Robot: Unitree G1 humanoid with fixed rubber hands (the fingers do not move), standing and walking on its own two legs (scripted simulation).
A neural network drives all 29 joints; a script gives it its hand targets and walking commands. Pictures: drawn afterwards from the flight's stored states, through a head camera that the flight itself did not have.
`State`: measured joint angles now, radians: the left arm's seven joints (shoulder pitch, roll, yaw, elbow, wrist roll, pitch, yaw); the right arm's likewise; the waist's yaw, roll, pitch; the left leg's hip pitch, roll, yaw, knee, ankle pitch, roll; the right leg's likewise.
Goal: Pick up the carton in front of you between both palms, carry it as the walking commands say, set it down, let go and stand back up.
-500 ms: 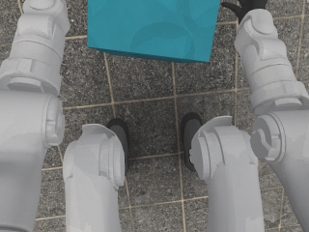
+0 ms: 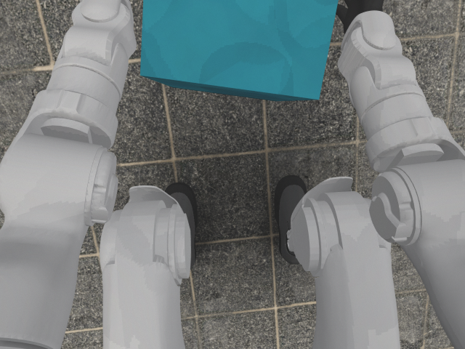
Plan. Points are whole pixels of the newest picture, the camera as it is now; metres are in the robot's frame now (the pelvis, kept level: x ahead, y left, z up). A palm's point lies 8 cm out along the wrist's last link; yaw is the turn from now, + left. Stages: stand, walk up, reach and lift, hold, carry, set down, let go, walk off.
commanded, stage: reach and lift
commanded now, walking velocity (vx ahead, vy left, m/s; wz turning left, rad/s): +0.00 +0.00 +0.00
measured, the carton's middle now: (235, 23) +0.54 +0.01 -0.25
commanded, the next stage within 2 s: none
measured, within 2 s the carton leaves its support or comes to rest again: leaves its support in 0.30 s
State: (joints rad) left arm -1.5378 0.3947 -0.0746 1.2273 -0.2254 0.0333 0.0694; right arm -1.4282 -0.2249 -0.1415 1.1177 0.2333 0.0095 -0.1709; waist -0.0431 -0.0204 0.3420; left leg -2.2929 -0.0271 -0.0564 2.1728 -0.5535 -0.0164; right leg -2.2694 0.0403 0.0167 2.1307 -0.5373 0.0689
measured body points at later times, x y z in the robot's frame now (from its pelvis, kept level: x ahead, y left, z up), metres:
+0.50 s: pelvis +0.01 +0.00 +0.00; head +0.34 +0.04 +0.30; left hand +0.55 +0.16 -0.13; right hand +0.54 -0.14 -0.12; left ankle +0.11 +0.12 -0.34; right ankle +0.13 -0.14 -0.34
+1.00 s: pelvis +0.00 -0.01 +0.13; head +0.26 +0.02 +0.50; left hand +0.50 +0.17 +0.06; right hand +0.50 -0.14 +0.06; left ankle +0.11 +0.12 -0.34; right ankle +0.13 -0.14 -0.34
